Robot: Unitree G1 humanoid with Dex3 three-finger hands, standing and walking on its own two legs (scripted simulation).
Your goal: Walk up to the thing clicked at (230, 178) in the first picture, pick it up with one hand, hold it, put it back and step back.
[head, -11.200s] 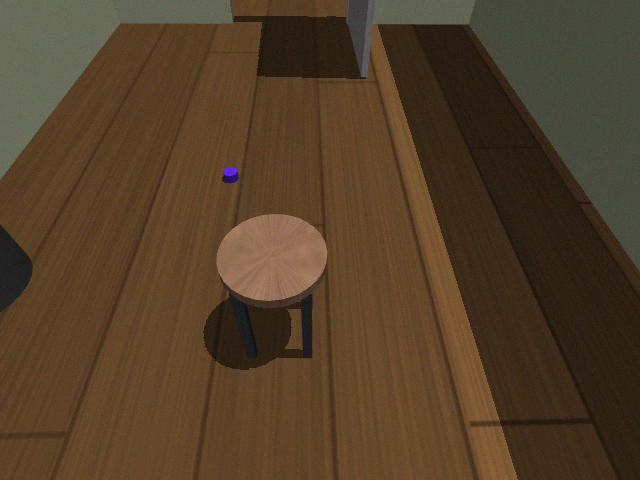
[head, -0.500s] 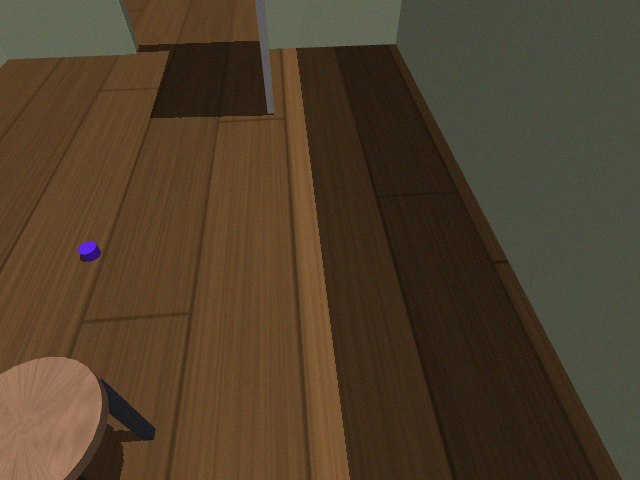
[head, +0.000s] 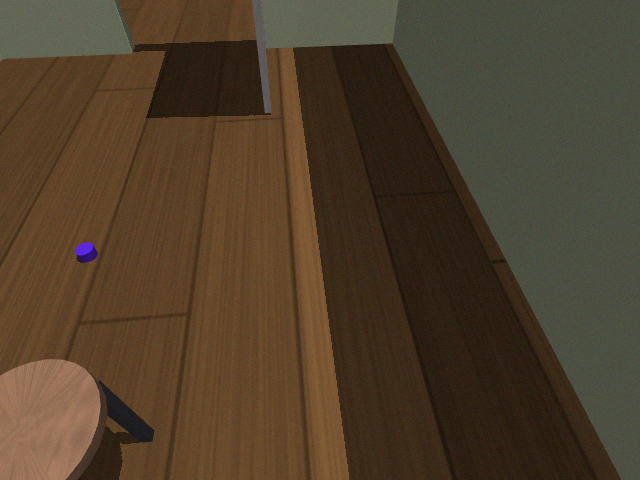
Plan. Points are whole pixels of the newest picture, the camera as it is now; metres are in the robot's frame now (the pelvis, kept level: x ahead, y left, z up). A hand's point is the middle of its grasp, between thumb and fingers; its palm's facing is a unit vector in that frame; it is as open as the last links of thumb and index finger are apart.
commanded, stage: stand
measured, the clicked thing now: (86, 252) +1.02 +0.99 -0.76
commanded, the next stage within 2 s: walk up in 0.48 s
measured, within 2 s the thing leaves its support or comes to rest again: neither
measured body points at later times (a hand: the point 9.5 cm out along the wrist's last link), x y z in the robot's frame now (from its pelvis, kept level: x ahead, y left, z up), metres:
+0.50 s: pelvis +0.00 +0.00 +0.00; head +0.01 +0.00 +0.45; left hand +0.07 +0.31 -0.13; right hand +0.07 -0.30 -0.13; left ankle -0.02 +0.14 -0.75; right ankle +0.00 -0.10 -0.75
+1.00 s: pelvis +0.11 +0.07 -0.01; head +0.11 +0.09 +0.44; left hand +0.14 +0.40 -0.14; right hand +0.14 -0.26 -0.11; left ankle +0.11 +0.18 -0.75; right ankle +0.15 -0.08 -0.70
